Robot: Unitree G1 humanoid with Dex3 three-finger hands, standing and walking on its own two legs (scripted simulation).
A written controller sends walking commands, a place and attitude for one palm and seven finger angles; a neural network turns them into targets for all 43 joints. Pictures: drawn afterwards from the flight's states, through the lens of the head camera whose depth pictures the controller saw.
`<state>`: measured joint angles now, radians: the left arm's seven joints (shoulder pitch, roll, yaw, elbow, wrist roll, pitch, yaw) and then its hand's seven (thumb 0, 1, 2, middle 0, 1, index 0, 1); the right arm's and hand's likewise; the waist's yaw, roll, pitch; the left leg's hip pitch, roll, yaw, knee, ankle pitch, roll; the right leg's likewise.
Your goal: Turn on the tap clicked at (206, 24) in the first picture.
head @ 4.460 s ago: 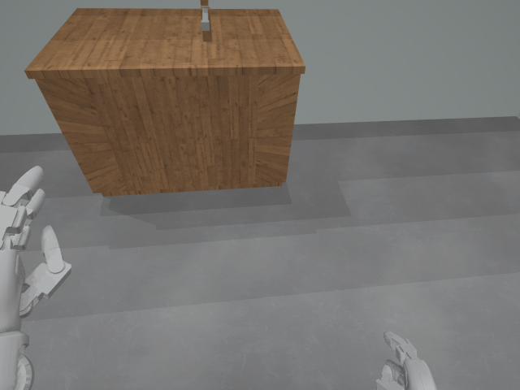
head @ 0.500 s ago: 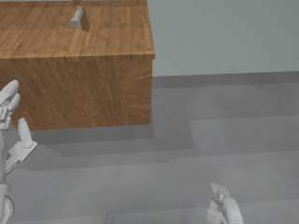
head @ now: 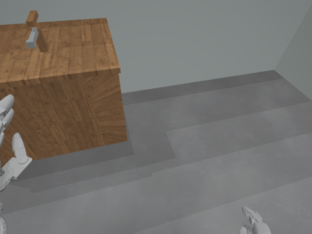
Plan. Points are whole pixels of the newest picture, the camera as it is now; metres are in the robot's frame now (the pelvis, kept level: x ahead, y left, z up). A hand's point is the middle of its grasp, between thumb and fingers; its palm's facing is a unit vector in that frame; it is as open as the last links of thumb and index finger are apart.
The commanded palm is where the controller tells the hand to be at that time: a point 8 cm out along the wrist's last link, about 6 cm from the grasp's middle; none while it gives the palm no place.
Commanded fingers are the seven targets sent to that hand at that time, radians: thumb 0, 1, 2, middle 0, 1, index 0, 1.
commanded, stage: take the last steps up to it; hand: left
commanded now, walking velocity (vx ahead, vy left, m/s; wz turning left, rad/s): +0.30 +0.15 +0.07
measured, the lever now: (31, 44) +0.83 +0.57 +0.07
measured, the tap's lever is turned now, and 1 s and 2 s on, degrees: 0 0 0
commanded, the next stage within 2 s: come to a stop and stand still in 1.86 s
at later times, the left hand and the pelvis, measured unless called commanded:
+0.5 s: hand (15, 137) +0.26 +0.28 +0.18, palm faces +0.45 -0.79 -0.43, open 7.4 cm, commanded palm +0.20 +0.33 +0.18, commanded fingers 0.00 0.90 0.90 -0.20 -0.30 -0.20 -0.30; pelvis +0.05 +0.04 -0.01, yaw +2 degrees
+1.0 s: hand (20, 104) +0.36 +0.33 +0.17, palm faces +0.43 -0.79 -0.44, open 7.4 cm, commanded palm +0.30 +0.37 +0.18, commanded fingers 0.00 0.90 0.90 -0.20 -0.30 -0.20 -0.30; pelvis +0.16 +0.09 +0.00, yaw +3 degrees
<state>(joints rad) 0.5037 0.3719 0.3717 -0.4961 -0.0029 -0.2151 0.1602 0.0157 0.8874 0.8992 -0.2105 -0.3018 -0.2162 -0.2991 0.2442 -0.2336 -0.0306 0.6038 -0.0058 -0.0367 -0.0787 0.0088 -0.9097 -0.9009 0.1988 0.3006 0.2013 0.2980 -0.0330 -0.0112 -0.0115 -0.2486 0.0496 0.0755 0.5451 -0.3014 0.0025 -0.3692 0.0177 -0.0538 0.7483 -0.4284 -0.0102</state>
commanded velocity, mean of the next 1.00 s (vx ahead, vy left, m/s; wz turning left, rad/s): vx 0.30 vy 0.15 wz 0.02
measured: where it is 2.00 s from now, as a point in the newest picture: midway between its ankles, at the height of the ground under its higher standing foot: (121, 217)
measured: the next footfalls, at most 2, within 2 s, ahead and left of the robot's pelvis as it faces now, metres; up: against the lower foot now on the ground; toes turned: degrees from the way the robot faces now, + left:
left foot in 0.46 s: +0.13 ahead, +0.18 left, +0.00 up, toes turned +11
right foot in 0.72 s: +0.17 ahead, -0.05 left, +0.00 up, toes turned -9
